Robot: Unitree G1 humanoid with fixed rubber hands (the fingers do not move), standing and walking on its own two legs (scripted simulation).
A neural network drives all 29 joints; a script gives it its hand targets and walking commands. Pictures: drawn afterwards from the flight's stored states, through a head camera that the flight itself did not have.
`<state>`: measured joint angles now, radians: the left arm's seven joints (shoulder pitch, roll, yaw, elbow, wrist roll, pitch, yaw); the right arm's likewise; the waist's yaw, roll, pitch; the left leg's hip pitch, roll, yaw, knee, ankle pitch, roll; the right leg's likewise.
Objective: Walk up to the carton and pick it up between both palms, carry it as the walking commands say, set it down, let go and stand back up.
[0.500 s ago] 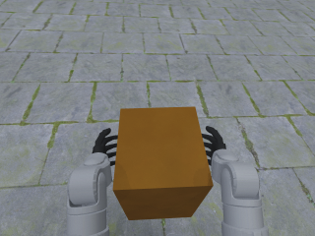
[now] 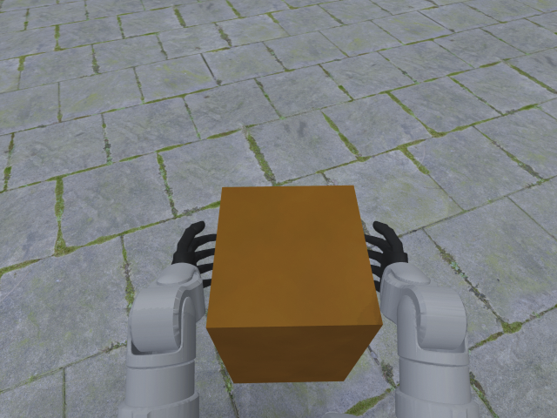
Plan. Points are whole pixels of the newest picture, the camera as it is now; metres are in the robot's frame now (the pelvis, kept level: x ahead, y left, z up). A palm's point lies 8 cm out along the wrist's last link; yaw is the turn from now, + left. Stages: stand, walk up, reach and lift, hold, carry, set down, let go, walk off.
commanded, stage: carry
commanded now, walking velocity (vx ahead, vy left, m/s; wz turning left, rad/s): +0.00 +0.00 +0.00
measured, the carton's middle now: (288, 293) +0.30 -0.02 +0.00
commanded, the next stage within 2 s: none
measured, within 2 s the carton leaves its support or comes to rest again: neither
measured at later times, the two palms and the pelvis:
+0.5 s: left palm (183, 290) +0.26 +0.11 +0.11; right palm (410, 273) +0.26 -0.16 +0.11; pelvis -0.02 -0.03 +0.01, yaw +1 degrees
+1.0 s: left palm (155, 286) +0.27 +0.15 +0.10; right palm (373, 264) +0.28 -0.13 +0.10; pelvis -0.01 +0.00 +0.01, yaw +1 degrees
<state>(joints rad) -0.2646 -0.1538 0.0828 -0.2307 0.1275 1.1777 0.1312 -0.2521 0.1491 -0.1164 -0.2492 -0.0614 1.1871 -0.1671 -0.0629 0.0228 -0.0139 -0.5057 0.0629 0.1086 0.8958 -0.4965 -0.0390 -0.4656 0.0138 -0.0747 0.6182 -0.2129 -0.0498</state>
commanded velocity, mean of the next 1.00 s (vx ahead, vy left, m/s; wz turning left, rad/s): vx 0.00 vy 0.00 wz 0.00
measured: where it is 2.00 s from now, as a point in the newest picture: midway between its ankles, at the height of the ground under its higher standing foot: outside the picture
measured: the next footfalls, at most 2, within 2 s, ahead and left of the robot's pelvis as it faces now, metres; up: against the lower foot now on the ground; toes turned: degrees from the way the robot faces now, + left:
left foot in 0.06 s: +0.06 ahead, +0.09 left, +0.00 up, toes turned +2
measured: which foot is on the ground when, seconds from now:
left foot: up 0.00-0.04, down 0.06-1.00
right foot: down 0.00-1.00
